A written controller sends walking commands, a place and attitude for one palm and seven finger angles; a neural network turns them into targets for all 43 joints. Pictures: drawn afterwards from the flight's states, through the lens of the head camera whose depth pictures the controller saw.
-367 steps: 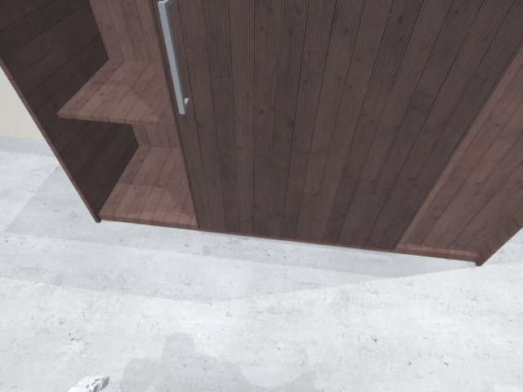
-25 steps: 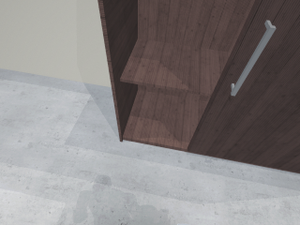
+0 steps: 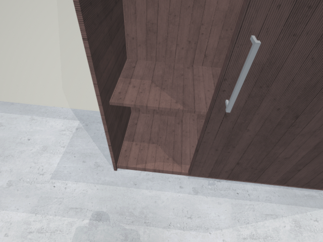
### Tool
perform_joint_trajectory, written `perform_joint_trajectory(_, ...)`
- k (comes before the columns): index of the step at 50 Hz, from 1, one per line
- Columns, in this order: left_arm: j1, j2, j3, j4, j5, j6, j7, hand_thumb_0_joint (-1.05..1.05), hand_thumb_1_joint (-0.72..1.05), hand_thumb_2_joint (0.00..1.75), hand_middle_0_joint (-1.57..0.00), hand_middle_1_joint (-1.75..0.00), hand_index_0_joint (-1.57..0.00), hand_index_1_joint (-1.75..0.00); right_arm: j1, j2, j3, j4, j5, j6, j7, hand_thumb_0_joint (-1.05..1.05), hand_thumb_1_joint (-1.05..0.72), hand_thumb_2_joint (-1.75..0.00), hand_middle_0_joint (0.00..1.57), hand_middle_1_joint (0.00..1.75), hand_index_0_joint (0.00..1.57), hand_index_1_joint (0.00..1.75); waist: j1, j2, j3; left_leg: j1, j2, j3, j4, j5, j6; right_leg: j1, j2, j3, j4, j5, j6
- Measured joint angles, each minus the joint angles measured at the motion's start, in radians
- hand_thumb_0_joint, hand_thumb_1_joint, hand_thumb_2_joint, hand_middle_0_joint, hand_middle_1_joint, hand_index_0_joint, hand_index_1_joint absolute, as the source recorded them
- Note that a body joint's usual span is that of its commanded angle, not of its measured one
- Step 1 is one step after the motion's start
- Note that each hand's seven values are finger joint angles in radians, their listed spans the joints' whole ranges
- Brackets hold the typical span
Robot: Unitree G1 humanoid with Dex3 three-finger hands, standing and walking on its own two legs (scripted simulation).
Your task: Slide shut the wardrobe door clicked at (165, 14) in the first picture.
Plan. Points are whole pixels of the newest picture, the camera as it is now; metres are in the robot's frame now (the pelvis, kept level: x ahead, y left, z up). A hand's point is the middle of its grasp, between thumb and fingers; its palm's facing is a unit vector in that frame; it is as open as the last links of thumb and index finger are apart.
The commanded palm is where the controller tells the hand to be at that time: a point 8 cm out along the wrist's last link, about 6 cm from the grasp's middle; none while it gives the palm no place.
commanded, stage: take the last steps up to it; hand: right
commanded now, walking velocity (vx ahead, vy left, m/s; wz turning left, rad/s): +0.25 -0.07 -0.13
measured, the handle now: (239, 78) +0.65 -0.24 +0.09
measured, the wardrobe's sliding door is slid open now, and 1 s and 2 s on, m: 0.49 0.49 0.49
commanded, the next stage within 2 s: come to a stop and stand still in 0.38 s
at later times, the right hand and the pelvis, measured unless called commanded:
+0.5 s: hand out of the picture +0.01 -0.16 -0.17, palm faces +0.24 +0.96 -0.14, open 7.4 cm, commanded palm none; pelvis +0.13 -0.03 +0.00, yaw -6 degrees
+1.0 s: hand (248, 231) +0.21 -0.25 -0.16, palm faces +0.08 +0.97 -0.24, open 7.3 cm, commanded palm none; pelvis +0.14 -0.04 +0.00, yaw -3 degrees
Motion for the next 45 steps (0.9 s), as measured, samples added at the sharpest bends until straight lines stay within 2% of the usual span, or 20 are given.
perform_joint_trajectory(1,0.017,0.001,0.001,0.010,-0.002,0.001,0.000,0.00,0.91,0.90,-0.21,-0.30,-0.21,-0.30,0.002,0.004,0.002,-0.007,-0.001,-0.013,0.001,0.00,-0.91,-0.90,0.20,0.30,0.20,0.30,0.000,0.000,-0.002,0.036,-0.005,0.004,-0.074,0.023,0.003,-0.012,0.004,0.003,0.040,-0.026,0.006)
perform_joint_trajectory(2,0.031,0.005,0.003,0.021,-0.007,0.003,0.000,0.00,0.91,0.90,-0.21,-0.30,-0.20,-0.30,0.001,0.012,0.004,-0.009,-0.005,-0.028,-0.002,0.00,-0.91,-0.90,0.20,0.30,0.20,0.30,-0.003,-0.010,-0.001,0.045,-0.011,0.012,-0.091,0.067,0.023,-0.038,-0.002,0.009,0.111,-0.073,0.001)
perform_joint_trajectory(4,0.051,0.012,0.009,0.045,-0.005,0.020,-0.006,0.01,0.91,0.90,-0.20,-0.30,-0.20,-0.30,0.006,0.034,0.009,-0.010,-0.002,-0.047,-0.008,0.00,-0.91,-0.90,0.20,0.30,0.20,0.30,-0.008,-0.037,0.002,0.059,-0.020,0.042,-0.069,0.062,0.065,-0.121,-0.011,0.030,0.320,-0.164,-0.003)
perform_joint_trajectory(7,0.056,0.015,0.018,0.068,0.003,0.038,-0.020,0.01,0.91,0.90,-0.20,-0.30,-0.20,-0.30,0.053,0.053,0.007,0.003,0.004,-0.061,-0.023,0.00,-0.92,-0.90,0.20,0.30,0.20,0.30,-0.019,-0.034,-0.010,0.122,-0.021,0.054,-0.138,0.063,0.081,-0.250,-0.030,0.018,0.565,-0.079,0.004)
perform_joint_trajectory(10,0.044,0.015,0.026,0.061,0.006,0.034,-0.025,0.01,0.91,0.90,-0.20,-0.30,-0.20,-0.30,0.104,0.064,0.010,0.039,0.006,-0.065,-0.030,0.00,-0.92,-0.90,0.20,0.30,0.20,0.30,-0.010,-0.031,-0.012,0.193,-0.026,0.064,-0.242,0.097,0.076,-0.343,-0.071,0.012,0.624,0.040,0.027)
perform_joint_trajectory(14,0.013,0.008,0.028,0.047,0.003,0.032,-0.027,0.01,0.91,0.90,-0.20,-0.30,-0.20,-0.30,0.156,0.084,0.021,0.085,0.007,-0.073,-0.032,0.00,-0.92,-0.90,0.20,0.30,0.20,0.30,-0.010,-0.024,-0.001,0.256,-0.028,0.075,-0.330,0.115,0.070,-0.422,-0.110,0.007,0.593,0.119,0.052)
perform_joint_trajectory(18,-0.027,-0.002,0.024,0.039,0.001,0.033,-0.033,0.01,0.91,0.90,-0.20,-0.30,-0.20,-0.30,0.193,0.101,0.026,0.122,0.004,-0.078,-0.034,0.00,-0.91,-0.90,0.20,0.30,0.20,0.30,-0.025,-0.018,0.010,0.298,-0.022,0.087,-0.361,0.100,0.054,-0.444,-0.126,-0.016,0.505,0.142,0.059)
perform_joint_trajectory(21,-0.066,-0.005,0.021,0.032,-0.001,0.030,-0.035,0.01,0.91,0.90,-0.20,-0.30,-0.20,-0.30,0.209,0.105,0.025,0.141,0.000,-0.077,-0.037,0.00,-0.91,-0.90,0.20,0.30,0.20,0.30,-0.043,-0.011,0.021,0.319,-0.012,0.096,-0.356,0.072,0.034,-0.413,-0.124,-0.047,0.384,0.127,0.051)
perform_joint_trajectory(24,-0.108,-0.010,0.014,0.018,-0.003,0.018,-0.037,0.01,0.92,0.90,-0.20,-0.30,-0.20,-0.30,0.217,0.100,0.020,0.152,-0.004,-0.070,-0.041,0.00,-0.91,-0.90,0.20,0.30,0.20,0.30,-0.063,0.000,0.033,0.329,0.004,0.099,-0.320,0.027,0.007,-0.348,-0.104,-0.068,0.259,0.091,0.028)
perform_joint_trajectory(26,-0.129,-0.016,0.005,0.002,-0.002,-0.002,-0.034,0.01,0.92,0.90,-0.20,-0.30,-0.20,-0.30,0.225,0.092,0.016,0.157,-0.002,-0.062,-0.043,0.00,-0.91,-0.90,0.20,0.30,0.20,0.30,-0.068,0.012,0.038,0.316,0.021,0.094,-0.243,-0.028,-0.012,-0.272,-0.084,-0.081,0.145,0.130,0.015)
perform_joint_trajectory(27,-0.139,-0.018,0.001,-0.006,0.001,-0.016,-0.028,0.01,0.91,0.90,-0.20,-0.30,-0.20,-0.30,0.226,0.089,0.016,0.160,0.003,-0.055,-0.046,0.00,-0.91,-0.90,0.20,0.30,0.20,0.30,-0.066,0.015,0.039,0.284,0.030,0.088,-0.158,-0.064,-0.010,-0.250,-0.081,-0.084,0.123,0.156,0.003)
perform_joint_trajectory(29,-0.168,-0.039,-0.011,-0.009,-0.004,-0.030,-0.007,0.01,0.91,0.90,-0.20,-0.30,-0.20,-0.30,0.192,0.068,0.018,0.166,0.015,-0.034,-0.056,0.00,-0.91,-0.90,0.20,0.30,0.20,0.30,-0.070,0.050,0.058,0.194,0.040,0.011,0.053,-0.160,0.005,-0.246,-0.061,-0.106,0.166,0.090,-0.020)
perform_joint_trajectory(31,-0.189,-0.057,-0.025,-0.002,-0.010,-0.027,0.011,0.01,0.91,0.90,-0.20,-0.30,-0.20,-0.30,0.156,0.053,0.019,0.166,0.020,-0.015,-0.066,0.00,-0.91,-0.90,0.20,0.30,0.20,0.30,-0.074,0.061,0.059,0.121,0.021,-0.041,0.179,-0.193,0.005,-0.214,-0.056,-0.123,0.148,0.060,-0.032)
perform_joint_trajectory(36,-0.223,-0.091,-0.032,-0.001,-0.013,-0.006,0.030,0.00,0.91,0.90,-0.20,-0.30,-0.20,-0.30,0.050,0.012,0.004,0.107,0.012,0.021,-0.057,0.00,-0.91,-0.90,0.20,0.30,0.20,0.30,-0.056,0.056,0.069,-0.028,-0.008,-0.056,0.295,-0.135,-0.005,-0.158,-0.063,-0.130,0.041,0.110,-0.039)
perform_joint_trajectory(39,-0.226,-0.088,-0.014,-0.020,-0.016,-0.003,0.036,-0.01,0.92,0.90,-0.21,-0.30,-0.21,-0.30,-0.001,-0.018,-0.015,0.055,0.006,0.037,-0.047,0.00,-0.91,-0.90,0.20,0.30,0.20,0.30,-0.039,0.055,0.068,-0.110,-0.021,-0.070,0.377,-0.077,-0.010,-0.154,-0.076,-0.133,0.011,0.130,-0.036)
perform_joint_trajectory(42,-0.209,-0.068,-0.004,-0.024,-0.010,0.006,0.032,-0.02,0.92,0.90,-0.21,-0.30,-0.21,-0.30,-0.042,-0.043,-0.031,0.012,0.003,0.048,-0.040,0.00,-0.91,-0.90,0.20,0.30,0.20,0.30,-0.025,0.051,0.059,-0.139,-0.025,-0.081,0.396,-0.031,-0.015,-0.158,-0.085,-0.128,0.000,0.141,-0.031)
perform_joint_trajectory(45,-0.179,-0.043,0.007,-0.019,-0.005,0.015,0.027,-0.01,0.91,0.90,-0.21,-0.30,-0.21,-0.30,-0.068,-0.054,-0.037,-0.015,0.000,0.051,-0.037,0.00,-0.91,-0.90,0.19,0.30,0.20,0.30,-0.012,0.042,0.047,-0.115,-0.019,-0.080,0.331,-0.025,-0.013,-0.163,-0.092,-0.123,-0.005,0.149,-0.024)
